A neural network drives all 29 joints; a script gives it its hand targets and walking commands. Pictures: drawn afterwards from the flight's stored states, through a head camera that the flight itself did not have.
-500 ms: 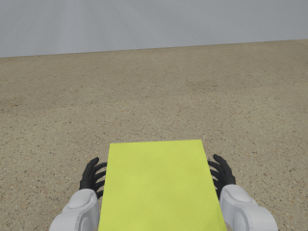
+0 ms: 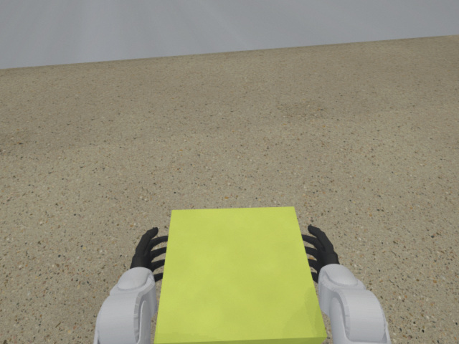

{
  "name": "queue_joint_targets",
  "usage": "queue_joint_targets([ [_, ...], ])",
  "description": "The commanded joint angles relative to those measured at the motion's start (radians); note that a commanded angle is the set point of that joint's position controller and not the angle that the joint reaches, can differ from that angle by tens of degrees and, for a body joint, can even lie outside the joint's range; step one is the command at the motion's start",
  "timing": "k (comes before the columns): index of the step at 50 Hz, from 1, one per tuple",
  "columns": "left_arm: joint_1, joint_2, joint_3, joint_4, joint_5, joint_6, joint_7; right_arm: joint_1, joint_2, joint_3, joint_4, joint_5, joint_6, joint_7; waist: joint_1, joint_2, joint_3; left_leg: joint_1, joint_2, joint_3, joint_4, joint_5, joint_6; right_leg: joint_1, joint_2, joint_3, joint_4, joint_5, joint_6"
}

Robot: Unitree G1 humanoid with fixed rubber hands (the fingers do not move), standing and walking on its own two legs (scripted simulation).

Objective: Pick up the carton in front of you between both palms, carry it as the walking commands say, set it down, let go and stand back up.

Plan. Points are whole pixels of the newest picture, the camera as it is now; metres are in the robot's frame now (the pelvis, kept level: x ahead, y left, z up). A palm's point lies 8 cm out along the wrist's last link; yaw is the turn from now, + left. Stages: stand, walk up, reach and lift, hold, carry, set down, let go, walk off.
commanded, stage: carry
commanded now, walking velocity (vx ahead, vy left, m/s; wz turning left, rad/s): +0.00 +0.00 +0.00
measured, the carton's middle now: (235, 295) +0.25 +0.00 -0.02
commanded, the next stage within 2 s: none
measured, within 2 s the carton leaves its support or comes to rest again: neither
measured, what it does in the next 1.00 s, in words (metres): shifts its weight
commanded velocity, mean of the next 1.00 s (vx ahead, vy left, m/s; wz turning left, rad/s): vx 0.00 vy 0.00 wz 0.00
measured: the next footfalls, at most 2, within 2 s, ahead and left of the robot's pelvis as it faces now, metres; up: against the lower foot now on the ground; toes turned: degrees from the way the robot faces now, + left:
none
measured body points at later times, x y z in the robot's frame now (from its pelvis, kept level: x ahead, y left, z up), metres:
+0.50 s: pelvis -0.04 -0.02 +0.00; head -0.04 -0.02 +0.45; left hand +0.26 +0.14 +0.03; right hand +0.26 -0.17 +0.03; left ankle -0.09 +0.09 -0.73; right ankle -0.02 -0.12 -0.73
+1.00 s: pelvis -0.05 -0.02 +0.00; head -0.06 -0.02 +0.45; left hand +0.25 +0.14 +0.03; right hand +0.25 -0.17 +0.03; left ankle -0.09 +0.09 -0.73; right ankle -0.02 -0.12 -0.73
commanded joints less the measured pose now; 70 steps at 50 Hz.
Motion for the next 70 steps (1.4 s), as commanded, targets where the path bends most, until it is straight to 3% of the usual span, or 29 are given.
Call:
queue_joint_targets([
  [1,-0.346,-0.602,-0.487,-0.019,-0.148,-0.074,-0.12,-0.358,0.607,0.516,-0.018,0.175,-0.08,0.124,0.0,-0.024,-0.231,0.007,0.118,-0.077,-0.021,0.662,-0.008,0.185,-0.082,0.059,0.04,0.479,-0.013],
  [3,-0.366,-0.611,-0.466,0.04,-0.149,-0.107,-0.135,-0.411,0.569,0.471,0.017,0.15,-0.117,0.131,0.001,0.021,-0.176,0.001,0.124,-0.06,-0.031,0.598,-0.002,0.09,-0.083,0.064,0.002,0.414,-0.013],
  [4,-0.354,-0.526,-0.405,0.092,-0.073,-0.122,-0.13,-0.401,0.521,0.413,0.069,0.092,-0.137,0.126,0.001,0.041,-0.167,-0.007,0.128,-0.066,-0.039,0.608,-0.012,0.117,-0.088,0.07,0.021,0.403,-0.02],
  [5,-0.378,-0.576,-0.438,0.072,-0.117,-0.154,-0.146,-0.408,0.555,0.449,0.059,0.102,-0.16,0.132,0.003,-0.025,-0.22,0.03,0.119,-0.057,-0.03,0.593,-0.009,0.124,-0.087,0.05,0.023,0.447,-0.013],
  [8,-0.446,-0.556,-0.364,0.203,-0.077,-0.208,-0.17,-0.466,0.559,0.359,0.198,0.079,-0.217,0.157,0.01,-0.034,-0.199,-0.021,0.125,-0.084,-0.034,0.502,0.008,0.114,-0.086,0.075,0.003,0.366,-0.021],
  [11,-0.519,-0.646,-0.402,0.224,-0.11,-0.282,-0.202,-0.516,0.618,0.398,0.231,0.087,-0.278,0.18,0.012,0.043,-0.203,-0.003,0.113,-0.081,-0.04,0.492,0.002,0.115,-0.101,0.082,-0.016,0.379,-0.022],
  [14,-0.562,-0.671,-0.408,0.287,-0.089,-0.309,-0.223,-0.549,0.699,0.408,0.307,0.074,-0.306,0.209,0.003,-0.059,-0.187,0.018,0.112,-0.1,-0.048,0.422,0.011,0.083,-0.097,0.102,-0.029,0.342,-0.033],
  [16,-0.581,-0.744,-0.419,0.306,-0.114,-0.312,-0.242,-0.534,0.737,0.394,0.342,0.067,-0.31,0.215,0.001,0.005,-0.169,-0.032,0.087,-0.085,-0.085,0.309,0.002,0.077,-0.107,0.11,-0.043,0.313,-0.022],
  [19,-0.565,-0.802,-0.436,0.31,-0.121,-0.299,-0.252,-0.584,0.796,0.44,0.288,0.094,-0.312,0.231,0.004,-0.031,-0.163,-0.037,0.117,-0.105,-0.075,0.204,0.008,0.075,-0.103,0.113,-0.079,0.269,-0.033],
  [21,-0.596,-0.834,-0.501,0.25,-0.151,-0.288,-0.253,-0.602,0.845,0.502,0.24,0.135,-0.291,0.234,0.011,-0.075,-0.232,-0.01,0.112,-0.091,-0.052,0.22,0.0,0.097,-0.109,0.119,-0.078,0.277,-0.045],
  [22,-0.56,-0.844,-0.481,0.25,-0.138,-0.266,-0.249,-0.622,0.856,0.525,0.207,0.141,-0.287,0.236,0.006,-0.016,-0.201,-0.018,0.096,-0.089,-0.063,0.244,-0.001,0.075,-0.102,0.118,-0.076,0.319,-0.044],
  [27,-0.505,-0.809,-0.434,0.258,-0.112,-0.239,-0.242,-0.514,0.799,0.45,0.263,0.103,-0.25,0.229,0.011,-0.029,-0.28,-0.039,0.111,-0.097,-0.019,0.411,-0.005,0.163,-0.098,0.088,-0.011,0.435,-0.04],
  [29,-0.518,-0.811,-0.451,0.266,-0.116,-0.238,-0.248,-0.555,0.813,0.457,0.249,0.121,-0.244,0.232,0.006,0.035,-0.232,-0.051,0.095,-0.078,-0.016,0.343,-0.019,0.098,-0.103,0.102,-0.026,0.408,-0.032],
  [31,-0.548,-0.816,-0.439,0.25,-0.117,-0.242,-0.244,-0.57,0.825,0.475,0.221,0.119,-0.251,0.235,0.01,-0.035,-0.232,-0.088,0.113,-0.095,-0.035,0.353,-0.009,0.119,-0.096,0.102,-0.018,0.413,-0.036],
  [35,-0.554,-0.853,-0.447,0.281,-0.132,-0.244,-0.251,-0.606,0.824,0.462,0.239,0.121,-0.26,0.239,0.011,0.016,-0.186,-0.071,0.107,-0.082,-0.06,0.238,-0.016,0.063,-0.102,0.111,-0.058,0.305,-0.041],
  [38,-0.54,-0.837,-0.459,0.26,-0.12,-0.242,-0.252,-0.564,0.829,0.454,0.247,0.113,-0.249,0.238,0.013,-0.015,-0.252,-0.026,0.11,-0.088,-0.063,0.223,-0.009,0.08,-0.1,0.115,-0.068,0.292,-0.04],
  [40,-0.586,-0.835,-0.462,0.233,-0.144,-0.248,-0.256,-0.536,0.862,0.459,0.287,0.11,-0.251,0.237,0.003,-0.046,-0.222,-0.079,0.105,-0.106,-0.061,0.297,-0.013,0.103,-0.09,0.095,-0.044,0.314,-0.04],
  [42,-0.548,-0.848,-0.483,0.231,-0.132,-0.246,-0.249,-0.561,0.842,0.463,0.252,0.121,-0.258,0.237,0.014,0.019,-0.233,-0.053,0.109,-0.086,-0.034,0.339,-0.017,0.08,-0.093,0.113,-0.038,0.394,-0.044],
  [46,-0.567,-0.84,-0.488,0.217,-0.149,-0.247,-0.248,-0.549,0.835,0.477,0.243,0.124,-0.256,0.236,0.008,0.002,-0.284,-0.027,0.114,-0.084,-0.025,0.383,-0.024,0.111,-0.092,0.08,-0.017,0.404,-0.045],
  [49,-0.522,-0.853,-0.45,0.283,-0.125,-0.235,-0.253,-0.573,0.842,0.477,0.245,0.129,-0.247,0.241,0.008,-0.023,-0.216,-0.065,0.127,-0.111,-0.055,0.366,-0.005,0.095,-0.095,0.085,-0.03,0.314,-0.038],
  [52,-0.545,-0.843,-0.46,0.27,-0.114,-0.24,-0.254,-0.564,0.829,0.456,0.246,0.1,-0.253,0.239,0.008,0.034,-0.213,-0.083,0.126,-0.102,-0.065,0.299,-0.002,0.106,-0.098,0.103,-0.054,0.279,-0.047],
  [53,-0.555,-0.829,-0.433,0.253,-0.112,-0.24,-0.252,-0.558,0.824,0.441,0.249,0.081,-0.249,0.237,0.009,-0.028,-0.215,-0.078,0.117,-0.121,-0.063,0.291,0.008,0.091,-0.095,0.099,-0.042,0.275,-0.042],
  [55,-0.591,-0.851,-0.475,0.231,-0.131,-0.238,-0.251,-0.613,0.859,0.48,0.203,0.129,-0.251,0.244,0.004,0.02,-0.212,-0.061,0.11,-0.102,-0.068,0.234,-0.008,0.077,-0.1,0.114,-0.063,0.264,-0.046],
  [58,-0.585,-0.857,-0.506,0.198,-0.163,-0.243,-0.252,-0.579,0.861,0.487,0.223,0.15,-0.259,0.247,0.012,-0.008,-0.227,-0.047,0.109,-0.11,-0.052,0.348,-0.001,0.105,-0.092,0.098,-0.05,0.288,-0.048],
  [60,-0.531,-0.836,-0.44,0.27,-0.124,-0.235,-0.256,-0.562,0.833,0.471,0.243,0.108,-0.243,0.241,0.007,0.018,-0.259,-0.044,0.121,-0.098,-0.033,0.334,0.007,0.114,-0.112,0.111,-0.055,0.36,-0.053],
  [64,-0.513,-0.839,-0.419,0.297,-0.099,-0.237,-0.25,-0.597,0.809,0.461,0.238,0.109,-0.242,0.235,0.01,-0.064,-0.224,-0.075,0.113,-0.114,-0.065,0.254,-0.006,0.108,-0.087,0.102,-0.063,0.276,-0.039],
  [66,-0.577,-0.839,-0.455,0.249,-0.122,-0.236,-0.249,-0.572,0.835,0.45,0.252,0.092,-0.245,0.234,0.002,-0.037,-0.18,-0.077,0.103,-0.106,-0.072,0.26,-0.015,0.051,-0.093,0.105,-0.068,0.274,-0.049],
  [67,-0.59,-0.875,-0.464,0.262,-0.126,-0.228,-0.254,-0.558,0.846,0.429,0.276,0.085,-0.236,0.24,0.012,0.031,-0.189,-0.101,0.108,-0.109,-0.068,0.241,-0.013,0.085,-0.098,0.106,-0.076,0.245,-0.051],
  [70,-0.589,-0.833,-0.419,0.271,-0.112,-0.243,-0.257,-0.567,0.841,0.428,0.296,0.079,-0.244,0.243,0.005,-0.037,-0.24,-0.059,0.106,-0.104,-0.061,0.251,-0.018,0.093,-0.096,0.102,-0.064,0.292,-0.051],
])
